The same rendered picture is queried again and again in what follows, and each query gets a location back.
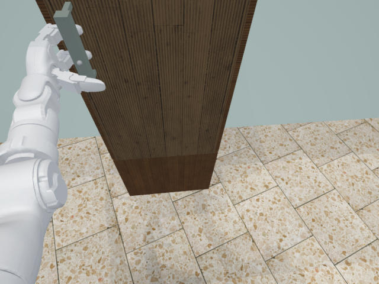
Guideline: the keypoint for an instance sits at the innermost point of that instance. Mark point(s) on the handle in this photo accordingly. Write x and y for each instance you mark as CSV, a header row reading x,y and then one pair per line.
x,y
70,35

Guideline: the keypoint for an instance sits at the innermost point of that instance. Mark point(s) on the left robot forearm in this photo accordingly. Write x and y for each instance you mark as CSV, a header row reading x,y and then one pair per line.
x,y
34,129

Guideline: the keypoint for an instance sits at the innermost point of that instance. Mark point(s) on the robot left upper arm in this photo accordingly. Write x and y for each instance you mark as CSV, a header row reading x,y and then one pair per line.
x,y
30,192

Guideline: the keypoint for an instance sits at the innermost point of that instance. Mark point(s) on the cupboard door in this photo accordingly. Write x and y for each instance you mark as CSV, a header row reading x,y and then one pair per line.
x,y
167,66

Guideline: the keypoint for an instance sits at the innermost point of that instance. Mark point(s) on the robot left hand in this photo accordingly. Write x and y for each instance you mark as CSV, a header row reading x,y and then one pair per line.
x,y
41,59

